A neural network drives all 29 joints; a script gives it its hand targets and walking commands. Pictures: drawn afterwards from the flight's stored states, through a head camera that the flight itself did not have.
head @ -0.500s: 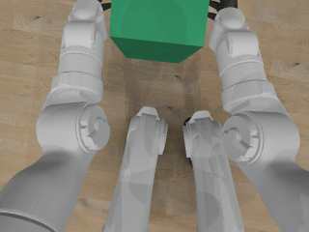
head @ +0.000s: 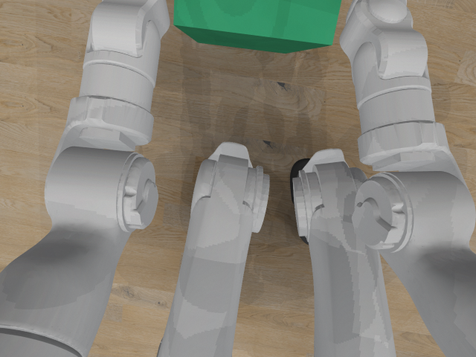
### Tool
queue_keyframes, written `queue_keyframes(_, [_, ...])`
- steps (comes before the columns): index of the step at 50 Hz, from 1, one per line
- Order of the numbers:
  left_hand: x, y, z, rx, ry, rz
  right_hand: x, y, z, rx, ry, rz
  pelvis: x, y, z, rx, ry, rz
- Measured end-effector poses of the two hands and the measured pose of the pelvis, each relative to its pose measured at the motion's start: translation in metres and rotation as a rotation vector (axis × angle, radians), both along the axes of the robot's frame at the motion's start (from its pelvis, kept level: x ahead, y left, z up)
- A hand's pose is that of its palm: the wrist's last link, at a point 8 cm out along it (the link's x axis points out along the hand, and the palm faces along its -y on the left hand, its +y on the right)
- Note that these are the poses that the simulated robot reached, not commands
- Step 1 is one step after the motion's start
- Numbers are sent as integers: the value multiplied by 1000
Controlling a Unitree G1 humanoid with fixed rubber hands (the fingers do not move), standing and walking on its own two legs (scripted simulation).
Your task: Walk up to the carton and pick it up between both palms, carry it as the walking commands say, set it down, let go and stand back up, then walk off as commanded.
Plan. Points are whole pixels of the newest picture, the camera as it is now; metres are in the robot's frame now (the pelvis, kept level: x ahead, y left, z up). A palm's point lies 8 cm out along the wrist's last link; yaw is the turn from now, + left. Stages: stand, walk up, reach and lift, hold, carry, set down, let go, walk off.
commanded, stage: set down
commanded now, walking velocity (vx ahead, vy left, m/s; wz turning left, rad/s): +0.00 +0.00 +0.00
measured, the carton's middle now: out of the picture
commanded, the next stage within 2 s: none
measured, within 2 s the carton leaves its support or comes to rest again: rests again in 0.78 s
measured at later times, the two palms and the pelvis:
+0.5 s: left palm out of the picture +0.54 +0.18 -0.20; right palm out of the picture +0.56 -0.07 -0.18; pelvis +0.00 +0.00 -0.04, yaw +0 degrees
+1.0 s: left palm out of the picture +0.55 +0.18 -0.21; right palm out of the picture +0.55 -0.08 -0.20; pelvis +0.01 +0.00 -0.05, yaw +0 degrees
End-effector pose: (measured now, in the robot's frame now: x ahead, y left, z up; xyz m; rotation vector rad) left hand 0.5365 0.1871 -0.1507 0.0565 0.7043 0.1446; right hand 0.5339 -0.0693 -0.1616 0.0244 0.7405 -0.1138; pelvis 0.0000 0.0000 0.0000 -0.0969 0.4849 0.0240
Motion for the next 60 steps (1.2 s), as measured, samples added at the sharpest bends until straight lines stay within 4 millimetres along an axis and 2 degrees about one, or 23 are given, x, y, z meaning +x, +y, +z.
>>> queue_keyframes(3, [9, 4, 5, 22, 14, -1, 2, 5, -7, -5, 14, 25, -3, -2, -8, 32, 28, -1])
queue_keyframes(6, [13, 5, 0, 17, 17, -2, 2, 6, -16, -26, 18, 45, -6, -4, -15, 58, 26, -4])
queue_keyframes(9, [13, 2, -17, -20, -6, 15, 10, 3, -19, -57, 10, 71, -8, -6, -24, 67, 15, -7])
queue_keyframes(15, [-8, -12, -54, -88, 63, 12, 16, -7, -15, -85, 10, 46, -4, -7, -34, 55, 0, -24])
queue_keyframes(22, [1, -7, -51, 18, 83, -56, 23, -5, -21, -8, -13, 2, 1, -5, -34, 52, 13, -28])
queue_keyframes(30, [2, 3, -56, -13, 90, -9, 32, 6, -20, -11, -51, 29, 6, -6, -38, 68, 14, -16])
queue_keyframes(40, [4, -5, -57, -16, 80, -46, 25, -6, -28, -14, -35, 21, 6, -5, -43, 60, 8, -18])
queue_keyframes(47, [9, -9, -57, -35, 81, -53, 13, -12, -37, -30, 22, 39, 10, -5, -46, 61, 41, -21])
queue_keyframes(60, [7, -5, -58, -28, 75, -43, 16, -9, -39, -3, 14, 44, 16, -5, -48, 55, 73, -25])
